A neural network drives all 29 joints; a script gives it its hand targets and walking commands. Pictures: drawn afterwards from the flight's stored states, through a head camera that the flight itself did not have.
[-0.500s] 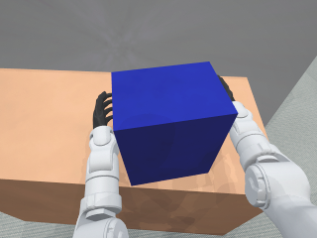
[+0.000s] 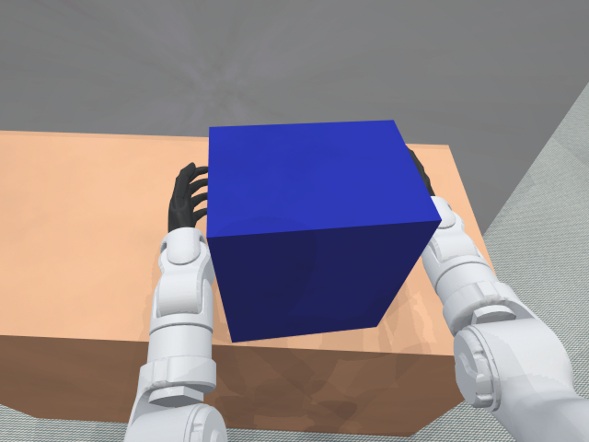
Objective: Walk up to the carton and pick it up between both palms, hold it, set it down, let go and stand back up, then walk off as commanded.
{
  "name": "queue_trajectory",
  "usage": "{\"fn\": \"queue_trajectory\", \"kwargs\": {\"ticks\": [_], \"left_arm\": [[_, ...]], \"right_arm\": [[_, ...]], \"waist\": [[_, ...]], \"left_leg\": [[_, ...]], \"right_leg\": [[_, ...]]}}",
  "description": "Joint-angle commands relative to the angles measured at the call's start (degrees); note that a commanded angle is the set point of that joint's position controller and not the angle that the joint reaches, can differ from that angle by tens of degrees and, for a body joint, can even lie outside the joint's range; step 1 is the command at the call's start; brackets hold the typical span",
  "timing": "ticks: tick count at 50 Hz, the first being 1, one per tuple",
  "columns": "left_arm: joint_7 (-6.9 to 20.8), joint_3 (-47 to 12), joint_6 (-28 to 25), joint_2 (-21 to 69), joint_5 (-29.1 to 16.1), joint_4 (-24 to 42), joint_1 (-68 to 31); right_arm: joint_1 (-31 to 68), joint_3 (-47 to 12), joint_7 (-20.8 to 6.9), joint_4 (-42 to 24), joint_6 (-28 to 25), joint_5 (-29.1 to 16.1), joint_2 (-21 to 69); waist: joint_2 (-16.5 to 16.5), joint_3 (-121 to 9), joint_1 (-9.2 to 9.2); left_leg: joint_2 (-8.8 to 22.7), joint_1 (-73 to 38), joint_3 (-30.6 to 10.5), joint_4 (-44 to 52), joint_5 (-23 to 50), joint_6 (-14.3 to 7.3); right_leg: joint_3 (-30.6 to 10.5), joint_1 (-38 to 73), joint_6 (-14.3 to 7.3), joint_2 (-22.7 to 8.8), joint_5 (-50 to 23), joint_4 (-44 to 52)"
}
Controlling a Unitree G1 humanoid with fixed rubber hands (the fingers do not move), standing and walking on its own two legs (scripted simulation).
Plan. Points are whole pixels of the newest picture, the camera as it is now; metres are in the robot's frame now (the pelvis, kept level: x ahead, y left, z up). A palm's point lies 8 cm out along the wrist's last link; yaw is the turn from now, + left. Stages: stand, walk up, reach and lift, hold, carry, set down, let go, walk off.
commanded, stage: reach and lift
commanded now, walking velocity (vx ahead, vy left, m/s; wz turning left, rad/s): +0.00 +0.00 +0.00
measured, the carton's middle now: (305, 241) +0.36 +0.03 +0.07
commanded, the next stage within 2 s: none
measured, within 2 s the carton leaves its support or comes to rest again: neither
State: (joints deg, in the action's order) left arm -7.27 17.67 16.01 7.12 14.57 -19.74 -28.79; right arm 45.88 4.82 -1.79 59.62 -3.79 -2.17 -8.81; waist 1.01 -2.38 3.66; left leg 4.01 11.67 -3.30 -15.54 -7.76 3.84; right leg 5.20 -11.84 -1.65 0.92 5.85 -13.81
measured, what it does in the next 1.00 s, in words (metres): stands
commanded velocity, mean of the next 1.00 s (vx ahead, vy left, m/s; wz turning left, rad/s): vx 0.00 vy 0.00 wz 0.00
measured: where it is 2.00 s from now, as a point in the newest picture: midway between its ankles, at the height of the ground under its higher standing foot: outside the picture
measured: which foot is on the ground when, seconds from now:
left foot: down 0.00-1.00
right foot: down 0.00-1.00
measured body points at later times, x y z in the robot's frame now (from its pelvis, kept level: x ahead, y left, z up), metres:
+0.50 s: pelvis +0.00 +0.02 +0.00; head -0.01 +0.04 +0.45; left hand +0.38 +0.20 +0.16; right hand +0.42 -0.12 +0.16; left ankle +0.00 +0.16 -0.75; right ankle +0.01 -0.10 -0.75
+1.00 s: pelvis +0.00 +0.03 +0.00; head -0.05 +0.05 +0.45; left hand +0.39 +0.19 +0.20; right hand +0.41 -0.13 +0.20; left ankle +0.00 +0.16 -0.75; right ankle +0.01 -0.10 -0.75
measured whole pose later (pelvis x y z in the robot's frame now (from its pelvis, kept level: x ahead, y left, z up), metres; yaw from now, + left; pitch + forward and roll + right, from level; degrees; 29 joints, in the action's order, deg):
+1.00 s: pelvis +0.00 +0.03 +0.00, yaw +0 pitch -5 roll -1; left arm -2.2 18.0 37.5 1.7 14.7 -15.7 -40.1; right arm 49.7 2.4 6.1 47.8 17.3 -12.5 -9.2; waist 2.0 -1.9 -3.0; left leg 1.7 3.0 -2.3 -19.0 -10.9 1.6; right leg 4.2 -2.2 0.9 -1.3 7.5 -14.8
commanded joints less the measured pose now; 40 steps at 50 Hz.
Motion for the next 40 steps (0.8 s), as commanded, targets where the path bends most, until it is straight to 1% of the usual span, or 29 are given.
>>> {"fn": "queue_trajectory", "kwargs": {"ticks": [1,2,3,4,5,6,9,12,13,14,15,16,17,18,19,21,22,24,26,27,30,32,33,34,35,36,37,38,40], "left_arm": [[4.87,-24.57,-0.78,27.36,-3.21,6.02,-32.72],[4.96,-23.75,0.39,26.84,-2.23,5.49,-31.02],[5.09,-25.4,0.55,29.08,-3.6,8.36,-31.09],[5.29,-25.19,1.61,28.05,-3.64,6.47,-30.24],[5.0,-27.47,1.55,29.18,-4.83,9.78,-33.88],[4.95,-26.81,2.03,27.36,-4.91,8.25,-34.25],[5.23,-25.26,4.12,26.83,-4.04,7.37,-33.69],[5.98,-24.43,6.67,27.76,-3.9,7.7,-30.22],[6.13,-26.45,7.0,28.61,-5.29,10.48,-33.59],[6.19,-26.86,7.36,27.61,-5.5,10.53,-34.66],[6.45,-24.33,8.03,26.49,-4.15,7.47,-34.02],[7.05,-24.16,8.91,26.21,-3.71,6.63,-35.49],[6.98,-24.77,9.19,26.54,-4.55,9.98,-36.17],[6.93,-27.03,9.05,27.84,-6.02,9.07,-37.94],[7.05,-24.91,10.11,27.82,-4.6,7.52,-36.15],[7.37,-27.48,10.67,29.04,-5.88,12.22,-35.27],[7.62,-26.51,11.57,27.68,-5.04,10.4,-35.27],[7.44,-27.3,12.56,26.9,-5.35,12.94,-35.09],[8.5,-25.8,14.32,25.92,-4.5,9.72,-34.47],[8.72,-25.62,14.19,26.22,-4.28,11.95,-34.31],[9.39,-29.04,14.48,26.78,-6.8,15.54,-37.28],[10.31,-25.76,15.83,24.78,-5.3,13.23,-36.17],[10.58,-25.6,16.39,23.66,-5.52,12.89,-37.06],[10.96,-26.06,16.35,24.47,-5.32,13.13,-36.56],[10.65,-29.26,15.6,25.52,-7.64,17.04,-40.12],[10.38,-28.81,15.89,25.56,-7.38,17.32,-40.78],[10.31,-27.18,16.38,25.23,-6.5,13.59,-40.43],[11.13,-26.91,17.33,24.5,-6.13,12.6,-39.82],[11.56,-27.03,17.42,24.86,-6.8,11.72,-41.88]], "right_arm": [[28.69,-11.75,-3.44,-14.06,-1.55,-1.28,32.24],[29.59,-12.47,-3.67,-16.89,-1.39,-1.8,31.95],[30.98,-12.07,-3.4,-19.22,-1.89,-2.02,32.01],[29.62,-13.67,-3.13,-19.8,-0.47,-3.12,32.93],[31.52,-14.09,-3.05,-22.48,-0.63,-3.09,32.9],[33.19,-13.57,-2.98,-22.61,0.32,-3.74,32.83],[32.04,-15.05,-3.16,-23.76,2.65,-5.06,33.26],[31.85,-16.39,-2.31,-26.1,4.42,-6.27,33.45],[33.44,-15.9,-2.1,-27.02,4.76,-6.67,33.33],[34.58,-16.93,-1.91,-29.28,5.24,-7.0,33.27],[33.42,-15.18,-1.83,-26.25,6.44,-6.11,33.43],[33.61,-14.05,-2.12,-24.23,7.27,-5.76,33.47],[35.03,-14.41,-2.37,-26.28,7.24,-6.29,33.24],[36.01,-13.1,-2.28,-26.42,7.2,-6.57,33.61],[34.94,-13.89,-1.86,-25.87,8.13,-6.42,33.77],[32.34,-15.52,-1.37,-26.43,8.41,-8.48,33.34],[33.08,-15.65,-1.11,-26.19,9.32,-8.8,32.39],[34.27,-17.42,-0.98,-28.72,10.21,-9.92,32.93],[34.1,-15.7,-0.34,-26.75,11.45,-9.6,32.62],[33.12,-15.73,-0.32,-27.46,11.77,-9.24,33.16],[35.92,-18.3,0.94,-33.43,12.07,-11.3,33.57],[33.25,-17.69,1.31,-28.59,14.24,-11.3,33.15],[35.16,-17.71,1.73,-30.36,14.78,-11.92,33.23],[33.26,-17.67,1.84,-29.64,14.92,-11.66,34.03],[38.05,-19.87,1.52,-35.52,13.87,-12.98,34.97],[36.87,-19.42,2.02,-33.41,14.6,-13.41,35.43],[37.37,-18.91,2.09,-31.28,15.65,-13.07,33.67],[36.73,-18.24,2.49,-30.28,16.11,-12.36,33.82],[39.27,-17.42,2.53,-32.49,16.32,-12.36,35.03]], "waist": [[-0.39,-26.17,-1.29],[-0.29,-24.58,0.41],[0.32,-28.88,-1.47],[0.13,-26.6,-1.12],[0.31,-28.69,-2.42],[0.26,-26.79,-1.08],[0.55,-25.05,-0.15],[1.81,-25.13,-0.56],[0.88,-26.45,-1.86],[1.21,-26.46,-1.33],[2.3,-22.4,-1.74],[0.6,-19.51,-2.65],[0.58,-22.67,-1.52],[-1.0,-23.46,-3.2],[-0.16,-22.52,-2.22],[-2.84,-26.95,-4.37],[-2.82,-24.64,-4.29],[-2.73,-24.63,-3.83],[-0.84,-19.41,-5.19],[-0.58,-20.85,-4.27],[-1.03,-25.53,-5.53],[-0.86,-21.09,-6.37],[-0.7,-20.49,-5.71],[-1.19,-20.62,-6.76],[-0.97,-25.66,-6.25],[-2.37,-24.52,-6.82],[-1.41,-21.3,-6.34],[-1.18,-18.5,-7.45],[-1.07,-19.06,-7.1]], "left_leg": [[-4.61,-4.85,5.49,-1.14,16.87,-2.37],[-4.43,-4.84,5.85,-0.9,16.94,-2.27],[-4.29,-6.51,4.89,-1.67,18.67,-2.27],[-4.67,-6.24,4.99,-1.65,18.37,-2.13],[-4.45,-6.62,4.25,-2.15,19.67,-1.55],[-4.86,-4.66,4.62,-1.86,15.75,-2.01],[-4.96,-5.34,5.12,-0.6,12.77,-2.51],[-4.88,-7.31,4.45,-1.15,15.38,-2.5],[-4.83,-8.72,4.13,-1.23,15.6,-2.29],[-4.85,-7.74,4.15,-1.89,16.32,-2.16],[-4.73,-6.03,4.38,-0.64,12.43,-2.47],[-5.23,-4.74,3.96,-0.18,8.8,-2.44],[-5.07,-6.3,4.02,0.11,9.45,-2.87],[-4.93,-6.94,3.82,-0.32,10.34,-2.67],[-4.84,-7.56,4.18,-0.66,11.33,-2.58],[-4.87,-11.45,3.29,-3.01,19.38,-0.56],[-5.2,-10.01,3.27,-2.57,17.01,-0.55],[-5.47,-10.58,3.1,-2.96,19.28,-0.17],[-5.82,-8.31,3.16,-1.92,15.1,-0.82],[-5.93,-8.34,3.38,-1.84,14.41,-1.43],[-6.21,-10.02,3.17,-4.03,19.76,-0.33],[-6.45,-9.87,3.36,-2.41,16.16,-0.65],[-6.29,-9.27,3.61,-2.58,16.12,-0.58],[-6.93,-9.69,3.53,-2.29,15.48,-0.57],[-6.76,-9.89,2.95,-3.35,17.09,-0.49],[-6.47,-11.22,2.71,-3.95,19.53,-0.03],[-6.36,-10.4,2.85,-3.44,17.59,-0.09],[-6.55,-10.59,3.04,-2.59,15.19,-0.35],[-6.67,-9.69,3.14,-2.54,12.66,-0.82]], "right_leg": [[-0.49,17.52,1.94,0.44,-13.62,-2.07],[-0.21,17.64,2.1,0.47,-13.44,-2.15],[0.38,17.99,1.96,0.87,-13.86,-2.15],[-0.23,18.51,1.92,0.87,-14.55,-1.87],[-0.18,18.42,2.11,1.32,-15.38,-2.37],[-0.87,17.01,2.37,0.87,-11.68,-1.97],[-1.04,17.22,2.34,0.81,-7.54,-1.12],[-0.87,18.59,2.09,0.94,-11.26,-1.09],[-0.48,17.92,2.08,1.14,-10.3,-1.29],[-1.01,18.49,2.11,1.37,-11.55,-1.74],[-1.02,17.94,2.29,1.05,-8.64,-1.09],[-1.25,17.34,2.34,0.45,-5.49,-0.5],[-0.83,16.9,2.37,0.85,-4.37,-1.23],[-0.63,15.23,2.23,1.13,-4.5,-1.31],[-0.8,16.77,2.1,0.99,-6.47,-1.06],[-0.14,19.17,1.82,1.97,-12.51,-1.57],[-0.94,19.45,2.04,1.64,-12.04,-1.49],[-0.9,19.84,2.09,2.14,-13.32,-1.82],[-0.88,19.89,2.54,1.67,-11.66,-1.42],[-1.27,20.01,2.74,1.5,-11.52,-1.54],[-1.25,22.78,2.64,2.31,-19.13,-3.23],[-1.46,23.13,2.79,1.53,-16.53,-2.7],[-1.15,22.9,2.96,1.92,-16.65,-2.83],[-1.26,23.11,3.19,1.69,-16.2,-2.5],[-0.93,23.56,3.08,2.24,-16.58,-3.63],[-0.81,22.61,2.78,2.24,-18.29,-3.49],[-0.85,20.8,2.82,2.62,-15.06,-2.86],[-0.69,19.91,2.9,2.26,-11.67,-1.75],[-1.2,19.88,2.92,1.99,-10.55,-1.74]]}}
